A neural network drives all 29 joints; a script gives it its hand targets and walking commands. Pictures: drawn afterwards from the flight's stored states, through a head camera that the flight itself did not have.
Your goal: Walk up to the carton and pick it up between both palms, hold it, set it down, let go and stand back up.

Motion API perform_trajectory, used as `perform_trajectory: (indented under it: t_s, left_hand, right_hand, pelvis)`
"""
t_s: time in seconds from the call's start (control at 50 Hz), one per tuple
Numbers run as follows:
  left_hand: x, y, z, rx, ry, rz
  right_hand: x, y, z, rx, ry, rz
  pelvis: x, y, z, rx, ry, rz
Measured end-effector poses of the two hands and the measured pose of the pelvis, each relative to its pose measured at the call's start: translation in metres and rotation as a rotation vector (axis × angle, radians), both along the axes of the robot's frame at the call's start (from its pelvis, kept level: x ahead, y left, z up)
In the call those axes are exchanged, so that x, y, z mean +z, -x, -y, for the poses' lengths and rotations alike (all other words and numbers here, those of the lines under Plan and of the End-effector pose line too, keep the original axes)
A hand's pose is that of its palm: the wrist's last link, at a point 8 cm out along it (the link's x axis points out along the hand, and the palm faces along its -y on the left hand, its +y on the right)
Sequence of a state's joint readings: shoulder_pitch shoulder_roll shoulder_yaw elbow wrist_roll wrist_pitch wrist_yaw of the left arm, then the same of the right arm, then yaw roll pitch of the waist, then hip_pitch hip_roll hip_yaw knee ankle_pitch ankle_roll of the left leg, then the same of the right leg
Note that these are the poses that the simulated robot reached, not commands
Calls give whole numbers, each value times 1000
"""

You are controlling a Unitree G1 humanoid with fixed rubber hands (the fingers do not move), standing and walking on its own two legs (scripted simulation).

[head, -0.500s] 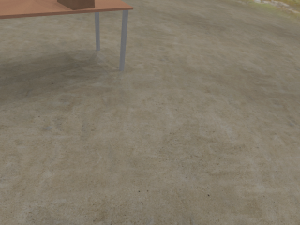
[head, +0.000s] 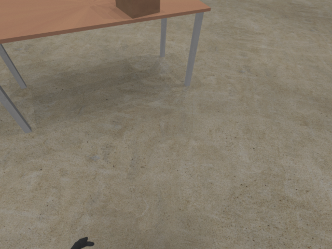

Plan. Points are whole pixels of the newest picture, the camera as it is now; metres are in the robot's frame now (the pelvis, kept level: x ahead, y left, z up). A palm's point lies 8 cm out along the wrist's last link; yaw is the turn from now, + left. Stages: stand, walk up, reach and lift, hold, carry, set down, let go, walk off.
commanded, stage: walk up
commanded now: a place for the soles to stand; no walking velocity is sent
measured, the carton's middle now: out of the picture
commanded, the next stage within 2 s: none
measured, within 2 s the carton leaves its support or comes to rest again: neither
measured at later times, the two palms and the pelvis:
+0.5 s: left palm (54, 218) +0.24 +0.30 -0.14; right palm (206, 162) +0.42 -0.14 -0.12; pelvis +0.31 +0.07 +0.00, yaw +10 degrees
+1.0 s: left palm (83, 123) +0.57 +0.30 -0.11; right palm (215, 130) +0.56 -0.19 -0.12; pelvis +0.56 +0.05 +0.01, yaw +11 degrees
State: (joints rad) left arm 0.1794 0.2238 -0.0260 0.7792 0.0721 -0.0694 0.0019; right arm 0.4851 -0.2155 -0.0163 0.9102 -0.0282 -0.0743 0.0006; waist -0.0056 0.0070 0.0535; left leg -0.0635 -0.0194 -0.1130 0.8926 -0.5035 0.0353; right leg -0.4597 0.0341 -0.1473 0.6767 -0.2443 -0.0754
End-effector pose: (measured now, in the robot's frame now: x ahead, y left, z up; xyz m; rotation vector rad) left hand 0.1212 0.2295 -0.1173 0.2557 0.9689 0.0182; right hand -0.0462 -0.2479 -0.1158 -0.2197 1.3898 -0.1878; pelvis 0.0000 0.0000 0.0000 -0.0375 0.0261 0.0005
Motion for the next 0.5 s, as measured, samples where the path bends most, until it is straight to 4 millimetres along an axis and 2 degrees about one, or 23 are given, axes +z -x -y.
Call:
perform_trajectory:
  t_s: [0.06, 0.14, 0.2, 0.24, 0.3, 0.36, 0.4, 0.44, 0.5]
  left_hand:
    - [10, 13, -18, 137, -39, -66]
    - [29, 38, -33, 250, -78, -179]
    - [32, 50, -32, 274, -67, -293]
    - [31, 46, -29, 276, -49, -353]
    - [21, 23, -29, 276, -12, -391]
    - [4, -14, -36, 289, 18, -395]
    - [-11, -41, -45, 291, 27, -410]
    - [-21, -72, -58, 283, 28, -425]
    - [-19, -123, -75, 271, 34, -400]
  right_hand:
    - [14, -75, 7, 65, -2, 68]
    - [32, -196, 11, 162, -7, 248]
    - [35, -279, -4, 199, -38, 382]
    - [33, -323, -25, 215, -77, 432]
    - [23, -374, -64, 263, -141, 434]
    - [8, -415, -98, 324, -170, 381]
    - [-2, -441, -113, 346, -159, 347]
    - [-5, -460, -121, 352, -136, 311]
    - [-1, -470, -107, 272, -66, 279]
  pelvis:
    - [15, -41, 5, 33, -46, 21]
    - [31, -94, 0, 49, -69, 53]
    - [31, -126, -10, 45, -60, 68]
    - [28, -147, -16, 58, -51, 65]
    - [21, -181, -26, 92, -31, 51]
    - [8, -220, -38, 116, -7, 27]
    - [-1, -251, -48, 124, -11, 5]
    - [-5, -274, -55, 157, -52, -11]
    - [-2, -305, -70, 182, -18, -7]
